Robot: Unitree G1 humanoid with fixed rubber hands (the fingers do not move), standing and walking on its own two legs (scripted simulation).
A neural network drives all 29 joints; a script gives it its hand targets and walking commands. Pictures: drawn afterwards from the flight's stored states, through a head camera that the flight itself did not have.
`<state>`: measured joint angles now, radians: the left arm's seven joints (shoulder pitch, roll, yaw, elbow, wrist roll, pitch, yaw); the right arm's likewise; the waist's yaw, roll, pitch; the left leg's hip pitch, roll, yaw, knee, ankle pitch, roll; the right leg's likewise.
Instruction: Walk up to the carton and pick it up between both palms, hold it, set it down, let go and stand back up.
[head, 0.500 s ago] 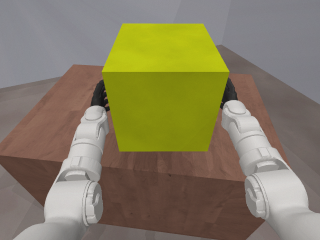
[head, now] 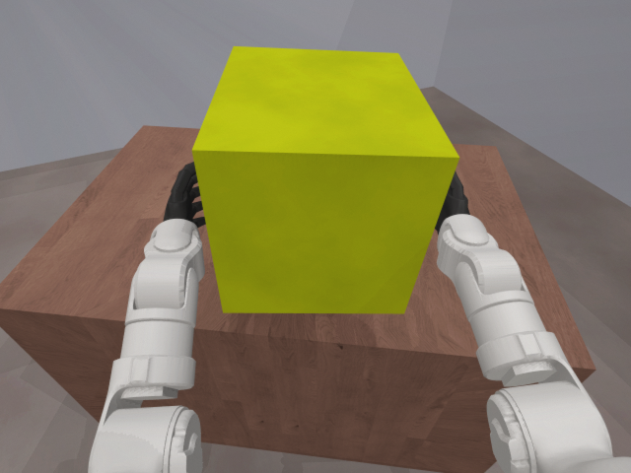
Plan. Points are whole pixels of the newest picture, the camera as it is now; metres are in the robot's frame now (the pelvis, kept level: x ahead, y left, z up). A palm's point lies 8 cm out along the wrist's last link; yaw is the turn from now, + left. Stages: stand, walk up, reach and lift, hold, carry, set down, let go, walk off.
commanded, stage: reach and lift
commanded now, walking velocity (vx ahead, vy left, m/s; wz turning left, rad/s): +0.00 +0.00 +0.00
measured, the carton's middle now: (315, 175) +0.47 -0.01 +0.16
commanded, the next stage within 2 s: hold in 0.68 s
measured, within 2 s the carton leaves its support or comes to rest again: neither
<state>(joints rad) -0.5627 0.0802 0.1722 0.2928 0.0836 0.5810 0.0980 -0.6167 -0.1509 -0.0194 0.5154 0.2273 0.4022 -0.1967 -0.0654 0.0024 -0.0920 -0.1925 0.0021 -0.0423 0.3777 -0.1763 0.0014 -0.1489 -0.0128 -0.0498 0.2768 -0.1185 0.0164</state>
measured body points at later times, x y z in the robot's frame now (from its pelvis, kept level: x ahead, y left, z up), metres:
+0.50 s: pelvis +0.01 -0.01 +0.00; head -0.04 +0.00 +0.45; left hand +0.38 +0.16 +0.18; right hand +0.38 -0.19 +0.17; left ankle +0.02 +0.11 -0.75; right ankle +0.02 -0.13 -0.75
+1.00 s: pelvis +0.00 -0.01 +0.00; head -0.05 +0.01 +0.45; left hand +0.38 +0.16 +0.18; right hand +0.37 -0.19 +0.18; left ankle +0.02 +0.11 -0.75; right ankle +0.02 -0.13 -0.75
